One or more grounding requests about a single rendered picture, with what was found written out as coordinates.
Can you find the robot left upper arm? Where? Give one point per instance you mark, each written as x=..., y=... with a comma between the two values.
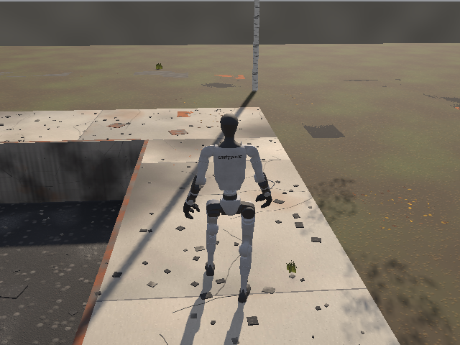
x=206, y=152

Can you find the right robot forearm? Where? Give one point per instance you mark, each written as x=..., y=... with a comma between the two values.
x=264, y=186

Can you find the robot right upper arm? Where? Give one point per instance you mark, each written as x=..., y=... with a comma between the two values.
x=255, y=160

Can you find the humanoid robot head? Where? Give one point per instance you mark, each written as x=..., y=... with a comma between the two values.
x=229, y=123

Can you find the left robot forearm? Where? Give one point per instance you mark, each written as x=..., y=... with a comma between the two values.
x=193, y=193

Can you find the robot right hand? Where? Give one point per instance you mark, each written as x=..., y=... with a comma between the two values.
x=261, y=197

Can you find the robot left hand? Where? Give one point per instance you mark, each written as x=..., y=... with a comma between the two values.
x=187, y=208

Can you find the left robot shin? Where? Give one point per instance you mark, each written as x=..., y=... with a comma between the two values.
x=210, y=246

